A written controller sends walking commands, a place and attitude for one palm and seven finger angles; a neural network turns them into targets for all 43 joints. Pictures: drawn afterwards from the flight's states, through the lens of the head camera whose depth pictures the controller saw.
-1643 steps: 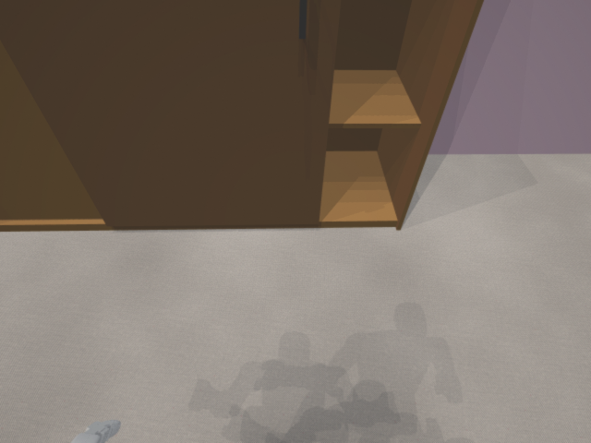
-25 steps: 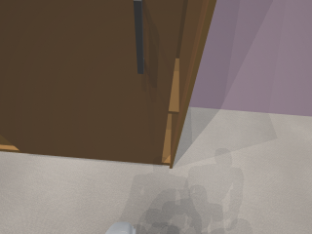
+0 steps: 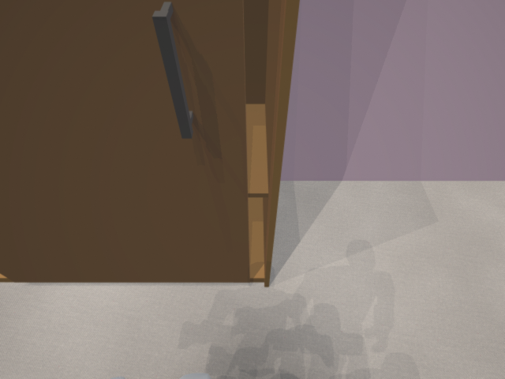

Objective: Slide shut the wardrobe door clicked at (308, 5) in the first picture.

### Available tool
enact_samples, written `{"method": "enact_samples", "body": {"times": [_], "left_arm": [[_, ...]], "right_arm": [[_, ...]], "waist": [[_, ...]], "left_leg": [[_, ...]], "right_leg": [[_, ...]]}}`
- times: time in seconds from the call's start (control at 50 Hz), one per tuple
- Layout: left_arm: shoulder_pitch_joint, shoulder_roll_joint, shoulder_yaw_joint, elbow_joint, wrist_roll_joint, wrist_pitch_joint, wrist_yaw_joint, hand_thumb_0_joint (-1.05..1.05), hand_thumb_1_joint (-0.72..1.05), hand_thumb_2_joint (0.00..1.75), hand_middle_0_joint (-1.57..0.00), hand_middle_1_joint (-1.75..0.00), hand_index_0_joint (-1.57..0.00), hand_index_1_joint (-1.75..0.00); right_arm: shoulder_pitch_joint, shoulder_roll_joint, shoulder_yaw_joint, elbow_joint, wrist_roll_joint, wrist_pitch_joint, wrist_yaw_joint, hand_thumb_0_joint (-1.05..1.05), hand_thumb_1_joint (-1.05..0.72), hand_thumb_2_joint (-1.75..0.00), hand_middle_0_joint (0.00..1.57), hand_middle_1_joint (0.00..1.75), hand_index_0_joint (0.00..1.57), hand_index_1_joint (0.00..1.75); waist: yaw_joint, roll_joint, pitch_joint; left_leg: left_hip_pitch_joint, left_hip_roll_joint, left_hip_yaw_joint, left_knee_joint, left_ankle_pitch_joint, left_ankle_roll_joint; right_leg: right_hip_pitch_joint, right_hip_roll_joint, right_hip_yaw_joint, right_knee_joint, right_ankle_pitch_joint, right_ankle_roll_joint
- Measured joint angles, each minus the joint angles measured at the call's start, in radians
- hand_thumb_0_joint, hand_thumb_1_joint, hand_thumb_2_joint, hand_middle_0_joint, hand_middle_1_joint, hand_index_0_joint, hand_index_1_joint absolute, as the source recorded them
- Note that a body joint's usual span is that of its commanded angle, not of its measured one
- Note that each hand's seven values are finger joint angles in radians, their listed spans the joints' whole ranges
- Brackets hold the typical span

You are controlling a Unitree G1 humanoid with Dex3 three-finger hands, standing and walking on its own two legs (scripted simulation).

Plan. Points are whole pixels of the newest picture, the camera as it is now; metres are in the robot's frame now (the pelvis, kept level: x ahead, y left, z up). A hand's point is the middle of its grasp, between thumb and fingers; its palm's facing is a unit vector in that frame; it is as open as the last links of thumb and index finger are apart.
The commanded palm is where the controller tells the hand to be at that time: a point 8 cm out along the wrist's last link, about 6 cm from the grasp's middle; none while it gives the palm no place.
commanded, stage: come to a stop and stand still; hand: left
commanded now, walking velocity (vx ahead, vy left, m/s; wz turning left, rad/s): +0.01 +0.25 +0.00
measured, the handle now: (178, 77) +0.50 +0.15 +0.21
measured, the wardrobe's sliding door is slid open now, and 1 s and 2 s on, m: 0.06 0.06 0.06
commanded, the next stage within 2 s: look again from close up in 1.04 s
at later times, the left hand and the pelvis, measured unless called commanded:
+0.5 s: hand out of the picture +0.03 +0.17 -0.16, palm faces +0.03 -0.97 -0.23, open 7.4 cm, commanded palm none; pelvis -0.01 -0.01 +0.01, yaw +0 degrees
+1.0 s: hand out of the picture -0.05 +0.17 -0.16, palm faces +0.04 -0.98 -0.17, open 7.4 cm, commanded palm none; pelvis -0.04 +0.00 +0.02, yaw +1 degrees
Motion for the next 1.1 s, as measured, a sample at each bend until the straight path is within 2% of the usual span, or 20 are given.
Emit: {"method": "enact_samples", "body": {"times": [0.04, 0.1, 0.16, 0.2, 0.22, 0.28, 0.32, 0.36, 0.38, 0.4, 0.42, 0.46, 0.54, 0.74, 1.1], "left_arm": [[-0.012, -0.013, -0.013, 0.010, 0.005, 0.012, -0.003, 0.00, 0.91, 0.90, -0.20, -0.29, -0.20, -0.30], [-0.019, -0.029, -0.019, 0.014, 0.006, 0.016, -0.002, 0.00, 0.91, 0.90, -0.20, -0.29, -0.20, -0.30], [-0.032, -0.032, -0.022, 0.015, 0.001, 0.011, 0.000, 0.00, 0.91, 0.90, -0.20, -0.29, -0.20, -0.30], [-0.039, -0.032, -0.022, 0.016, -0.008, 0.010, 0.001, 0.00, 0.91, 0.90, -0.20, -0.29, -0.20, -0.30], [-0.046, -0.031, -0.022, 0.019, -0.014, 0.013, 0.001, 0.00, 0.91, 0.90, -0.20, -0.29, -0.20, -0.30], [-0.050, -0.027, -0.021, 0.033, -0.021, 0.030, 0.002, 0.00, 0.91, 0.90, -0.20, -0.29, -0.20, -0.30], [-0.045, -0.031, -0.022, 0.050, -0.020, 0.041, 0.000, 0.00, 0.91, 0.90, -0.20, -0.29, -0.20, -0.30], [-0.039, -0.039, -0.026, 0.065, -0.022, 0.040, -0.004, 0.00, 0.91, 0.90, -0.20, -0.29, -0.20, -0.30], [-0.032, -0.042, -0.028, 0.070, -0.023, 0.035, -0.005, 0.00, 0.91, 0.90, -0.20, -0.29, -0.20, -0.30], [-0.022, -0.041, -0.030, 0.075, -0.023, 0.026, -0.005, 0.00, 0.91, 0.90, -0.20, -0.29, -0.20, -0.30], [-0.011, -0.042, -0.031, 0.084, -0.023, 0.014, -0.003, 0.00, 0.91, 0.90, -0.20, -0.29, -0.20, -0.30], [0.017, -0.060, -0.042, 0.091, -0.021, -0.012, 0.016, 0.00, 0.91, 0.90, -0.20, -0.29, -0.20, -0.30], [0.079, -0.074, -0.064, 0.090, -0.024, -0.027, 0.026, 0.00, 0.91, 0.90, -0.20, -0.29, -0.20, -0.30], [0.125, -0.064, -0.085, 0.082, -0.021, -0.018, 0.013, 0.00, 0.91, 0.90, -0.20, -0.29, -0.20, -0.30], [0.177, -0.062, -0.089, 0.121, -0.021, -0.020, 0.003, 0.00, 0.91, 0.90, -0.20, -0.29, -0.20, -0.30]], "right_arm": [[0.011, -0.021, -0.011, 0.001, 0.001, 0.012, 0.010, 0.00, -0.92, -0.90, 0.20, 0.30, 0.20, 0.30], [0.035, -0.029, -0.012, 0.009, 0.003, 0.010, 0.016, 0.00, -0.91, -0.90, 0.20, 0.30, 0.20, 0.30], [0.066, -0.015, -0.001, 0.014, 0.009, -0.004, 0.018, 0.00, -0.91, -0.90, 0.20, 0.30, 0.20, 0.30], [0.091, -0.007, 0.009, 0.017, 0.009, -0.017, 0.018, 0.00, -0.91, -0.90, 0.20, 0.30, 0.20, 0.30], [0.100, -0.001, 0.012, 0.023, 0.006, -0.023, 0.016, 0.00, -0.91, -0.90, 0.20, 0.30, 0.20, 0.30], [0.113, 0.023, 0.024, 0.041, -0.006, -0.020, 0.008, 0.00, -0.91, -0.90, 0.20, 0.30, 0.20, 0.30], [0.119, 0.035, 0.031, 0.047, -0.011, -0.024, 0.000, 0.00, -0.91, -0.90, 0.20, 0.30, 0.20, 0.30], [0.122, 0.044, 0.036, 0.052, -0.011, -0.031, -0.004, 0.00, -0.90, -0.90, 0.20, 0.30, 0.20, 0.30], [0.122, 0.048, 0.038, 0.055, -0.009, -0.034, -0.005, 0.00, -0.90, -0.90, 0.20, 0.30, 0.20, 0.30], [0.122, 0.053, 0.040, 0.058, -0.006, -0.036, -0.005, 0.00, -0.90, -0.90, 0.20, 0.30, 0.20, 0.30], [0.117, 0.057, 0.040, 0.063, 0.000, -0.038, -0.005, 0.00, -0.90, -0.90, 0.20, 0.30, 0.20, 0.30], [0.099, 0.041, 0.039, 0.048, 0.007, -0.035, -0.001, 0.01, -0.91, -0.90, 0.20, 0.30, 0.20, 0.30], [0.082, 0.010, 0.036, 0.001, 0.010, -0.042, 0.009, 0.01, -0.93, -0.90, 0.20, 0.30, 0.20, 0.30], [0.077, 0.012, 0.057, -0.009, 0.003, -0.047, 0.018, 0.00, -0.92, -0.90, 0.20, 0.30, 0.20, 0.30], [0.173, 0.036, 0.079, 0.083, 0.007, -0.059, 0.018, 0.00, -0.91, -0.90, 0.20, 0.30, 0.20, 0.30]], "waist": [[-0.013, 0.025, 0.002], [-0.021, 0.024, 0.001], [-0.026, -0.008, 0.007], [-0.028, -0.022, 0.010], [-0.029, -0.031, 0.013], [-0.008, -0.065, 0.019], [-0.007, -0.062, 0.015], [-0.008, -0.046, 0.013], [-0.007, -0.041, 0.010], [-0.004, -0.042, 0.005], [0.000, -0.041, -0.001], [-0.003, 0.001, -0.002], [-0.027, 0.023, -0.026], [0.003, -0.001, -0.082], [0.002, -0.027, -0.077]], "left_leg": [[-0.028, -0.023, -0.037, 0.120, -0.089, 0.017], [-0.025, -0.057, -0.028, 0.208, -0.108, 0.022], [0.044, -0.077, -0.002, 0.072, -0.080, 0.012], [0.114, -0.077, 0.007, -0.108, 0.046, 0.012], [0.128, -0.081, 0.009, -0.151, 0.068, 0.038], [0.140, -0.094, 0.026, -0.169, 0.065, 0.064], [0.148, -0.093, 0.029, -0.195, 0.075, 0.064], [0.152, -0.090, 0.023, -0.215, 0.090, 0.062], [0.153, -0.089, 0.022, -0.218, 0.094, 0.058], [0.151, -0.092, 0.025, -0.215, 0.092, 0.054], [0.147, -0.091, 0.031, -0.203, 0.086, 0.048], [0.121, -0.062, 0.028, -0.144, 0.067, 0.038], [0.123, -0.070, 0.010, -0.144, 0.066, 0.042], [0.130, -0.074, 0.006, -0.159, 0.096, 0.047], [0.121, -0.087, 0.008, -0.209, 0.139, 0.062]], "right_leg": [[0.003, 0.009, -0.017, 0.010, -0.021, 0.010], [0.019, 0.012, -0.022, -0.035, -0.003, 0.015], [0.030, 0.005, -0.030, -0.075, 0.022, 0.013], [0.023, 0.003, -0.041, -0.069, 0.021, 0.018], [0.015, -0.001, -0.045, -0.055, 0.015, 0.021], [-0.001, -0.006, -0.023, 0.015, -0.097, 0.013], [-0.003, 0.005, -0.012, 0.084, -0.156, 0.006], [0.028, 0.015, -0.014, 0.068, -0.149, 0.001], [0.057, 0.017, -0.017, 0.017, -0.108, 0.000], [0.090, 0.014, -0.015, -0.051, -0.012, -0.002], [0.113, 0.014, -0.011, -0.097, 0.007, -0.003], [0.123, 0.042, -0.009, -0.115, -0.023, -0.002], [0.112, 0.041, -0.006, -0.079, -0.050, 0.002], [0.124, 0.037, -0.011, -0.100, -0.018, 0.005], [0.119, 0.026, -0.009, -0.156, 0.029, 0.019]]}}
